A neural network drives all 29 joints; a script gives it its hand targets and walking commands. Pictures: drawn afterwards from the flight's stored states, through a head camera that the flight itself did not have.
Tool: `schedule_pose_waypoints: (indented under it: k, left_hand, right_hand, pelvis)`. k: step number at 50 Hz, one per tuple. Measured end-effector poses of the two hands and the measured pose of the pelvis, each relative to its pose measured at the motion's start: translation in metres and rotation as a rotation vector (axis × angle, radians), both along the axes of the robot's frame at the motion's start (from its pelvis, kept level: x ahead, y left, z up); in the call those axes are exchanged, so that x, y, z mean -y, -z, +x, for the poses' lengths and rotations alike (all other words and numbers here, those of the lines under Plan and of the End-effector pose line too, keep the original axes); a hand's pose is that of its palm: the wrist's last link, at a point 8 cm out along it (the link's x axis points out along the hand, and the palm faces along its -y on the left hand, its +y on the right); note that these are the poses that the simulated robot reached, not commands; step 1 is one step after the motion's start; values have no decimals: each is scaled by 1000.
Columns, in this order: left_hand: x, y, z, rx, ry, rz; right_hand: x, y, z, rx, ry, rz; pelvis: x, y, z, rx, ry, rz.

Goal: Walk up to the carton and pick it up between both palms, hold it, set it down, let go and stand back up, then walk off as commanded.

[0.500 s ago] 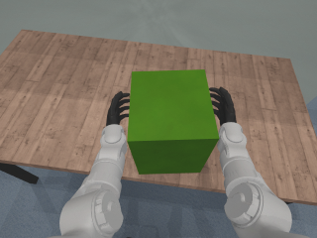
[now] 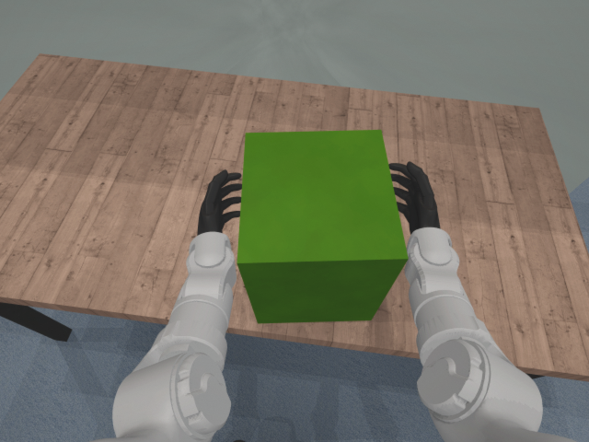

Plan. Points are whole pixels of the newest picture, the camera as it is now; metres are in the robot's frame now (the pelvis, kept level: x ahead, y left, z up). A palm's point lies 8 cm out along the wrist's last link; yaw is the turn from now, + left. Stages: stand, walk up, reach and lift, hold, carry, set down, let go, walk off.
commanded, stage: set down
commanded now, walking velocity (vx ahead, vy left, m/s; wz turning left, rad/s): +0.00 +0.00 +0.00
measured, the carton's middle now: (314, 235) +0.45 +0.02 -0.06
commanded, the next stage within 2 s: none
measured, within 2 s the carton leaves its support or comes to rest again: neither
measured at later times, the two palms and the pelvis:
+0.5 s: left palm (214, 229) +0.41 +0.16 +0.01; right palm (421, 225) +0.44 -0.13 +0.02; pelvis +0.00 +0.00 +0.00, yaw +0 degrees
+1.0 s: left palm (215, 234) +0.42 +0.17 -0.03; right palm (411, 225) +0.45 -0.13 -0.01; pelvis -0.01 +0.01 -0.02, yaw -2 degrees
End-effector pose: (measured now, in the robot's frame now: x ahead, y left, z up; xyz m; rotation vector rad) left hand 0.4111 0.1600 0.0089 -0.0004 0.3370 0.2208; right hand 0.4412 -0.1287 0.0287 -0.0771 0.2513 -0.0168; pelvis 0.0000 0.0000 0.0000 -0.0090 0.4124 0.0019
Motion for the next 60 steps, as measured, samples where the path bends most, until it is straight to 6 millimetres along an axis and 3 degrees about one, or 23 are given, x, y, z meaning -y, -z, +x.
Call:
schedule_pose_waypoints:
  k: [26,40,50,60]
  left_hand:
    - [1,4,-1,9,-7,3]
    - [-7,45,1,-76,-80,-106]
    - [-6,41,11,-33,-56,-66]
    - [-1,40,0,-8,-55,-41]
  right_hand:
    - [2,9,-3,-35,4,0]
    - [-4,28,11,-96,-20,38]
    - [-2,35,13,-66,-46,36]
    - [5,37,3,-13,-88,23]
  pelvis:
    - [-1,1,-2,0,2,0]
    - [-8,12,-6,-130,15,-23]
    - [-8,16,-5,-171,17,-23]
    - [4,14,-8,-167,17,-7]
